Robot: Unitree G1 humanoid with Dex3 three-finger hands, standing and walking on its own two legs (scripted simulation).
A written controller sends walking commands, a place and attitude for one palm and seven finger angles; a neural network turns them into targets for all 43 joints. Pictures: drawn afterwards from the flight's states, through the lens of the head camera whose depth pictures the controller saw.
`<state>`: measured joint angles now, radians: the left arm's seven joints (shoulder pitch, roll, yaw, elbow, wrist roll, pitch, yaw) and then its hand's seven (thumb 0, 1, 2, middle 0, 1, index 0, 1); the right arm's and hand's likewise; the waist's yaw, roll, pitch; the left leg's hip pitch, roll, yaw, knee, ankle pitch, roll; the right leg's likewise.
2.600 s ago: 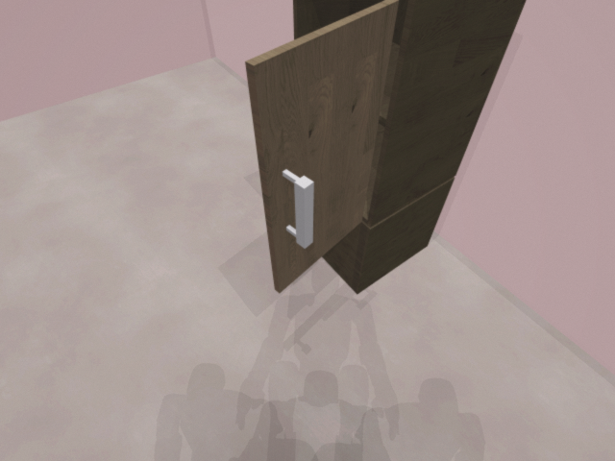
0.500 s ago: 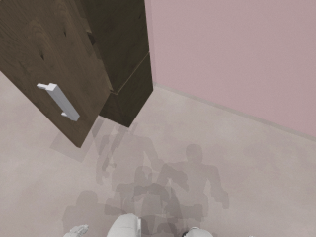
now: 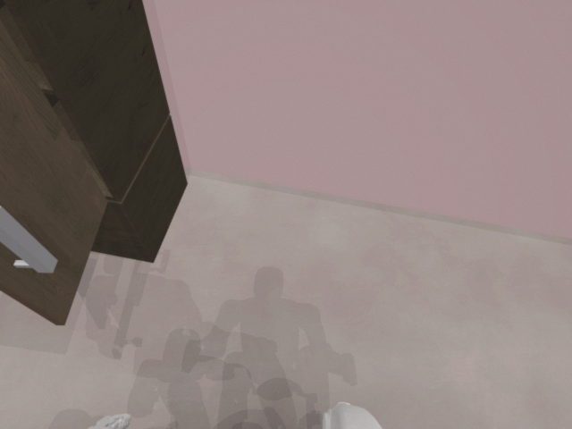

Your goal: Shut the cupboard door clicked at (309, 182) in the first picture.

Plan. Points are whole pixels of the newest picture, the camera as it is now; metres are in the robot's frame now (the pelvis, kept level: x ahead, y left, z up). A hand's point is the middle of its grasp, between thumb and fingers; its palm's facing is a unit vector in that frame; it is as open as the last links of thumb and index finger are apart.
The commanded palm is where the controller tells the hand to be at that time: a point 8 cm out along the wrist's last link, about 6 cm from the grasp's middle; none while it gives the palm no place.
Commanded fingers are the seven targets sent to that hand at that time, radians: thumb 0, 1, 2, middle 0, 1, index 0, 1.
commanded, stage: walk around to get in front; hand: left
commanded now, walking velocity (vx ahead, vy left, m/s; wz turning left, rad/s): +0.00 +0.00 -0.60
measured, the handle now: (7, 242) +0.35 +0.47 -0.05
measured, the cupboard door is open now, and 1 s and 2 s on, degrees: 100 100 100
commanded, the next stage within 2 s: none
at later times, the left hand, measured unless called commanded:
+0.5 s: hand (199, 406) +0.16 +0.14 -0.17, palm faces -0.29 -0.93 -0.22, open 7.4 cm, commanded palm none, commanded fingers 0.00 0.90 0.90 -0.20 -0.30 -0.20 -0.30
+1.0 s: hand (257, 352) +0.25 +0.06 -0.17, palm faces -0.58 -0.77 -0.27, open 7.4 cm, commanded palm none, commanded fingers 0.00 0.90 0.90 -0.20 -0.30 -0.20 -0.30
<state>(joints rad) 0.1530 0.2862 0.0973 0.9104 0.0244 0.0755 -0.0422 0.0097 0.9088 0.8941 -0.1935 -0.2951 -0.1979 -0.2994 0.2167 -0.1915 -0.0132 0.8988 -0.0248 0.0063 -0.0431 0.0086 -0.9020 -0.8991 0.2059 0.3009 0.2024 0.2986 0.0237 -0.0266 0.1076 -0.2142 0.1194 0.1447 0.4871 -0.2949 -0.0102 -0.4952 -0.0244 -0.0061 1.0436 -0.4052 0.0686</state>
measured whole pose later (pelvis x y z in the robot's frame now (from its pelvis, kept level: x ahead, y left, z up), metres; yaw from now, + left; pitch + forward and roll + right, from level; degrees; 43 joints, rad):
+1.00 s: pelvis +0.04 -0.05 -0.02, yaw -36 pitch +1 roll +0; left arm 0.13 0.23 0.06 0.90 0.02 0.03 -0.02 0.01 0.91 0.89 -0.20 -0.30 -0.20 -0.30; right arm 0.23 -0.28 -0.06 0.93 -0.01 0.06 -0.03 0.01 -0.90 -0.90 0.20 0.30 0.20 0.30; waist -0.01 0.05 0.12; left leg -0.40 0.13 0.08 1.02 -0.53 -0.07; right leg -0.30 0.00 -0.04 0.61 -0.33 -0.02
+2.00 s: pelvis +0.09 -0.14 +0.00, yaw -72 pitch +2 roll +1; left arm 0.29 0.20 0.05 0.97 0.02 -0.01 -0.03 0.01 0.90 0.89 -0.20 -0.30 -0.20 -0.30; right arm 0.15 -0.24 -0.06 0.89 -0.02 0.01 0.01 0.01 -0.91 -0.90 0.20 0.30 0.20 0.30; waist 0.02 -0.01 0.06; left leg -0.52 0.09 0.03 0.86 -0.30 -0.10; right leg -0.14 0.02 0.08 0.41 -0.30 -0.03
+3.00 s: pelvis +0.08 -0.55 +0.00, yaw -96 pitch +0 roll +1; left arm 0.38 0.17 0.03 1.10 0.02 -0.08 0.00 0.00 0.92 0.89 -0.20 -0.30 -0.20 -0.30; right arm 0.09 -0.18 -0.04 0.97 -0.02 -0.02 0.02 0.01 -0.91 -0.90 0.20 0.30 0.20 0.30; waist 0.05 0.00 0.02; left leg -0.57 0.11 0.08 0.77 -0.17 -0.05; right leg 0.02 0.08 -0.06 0.29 -0.32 -0.10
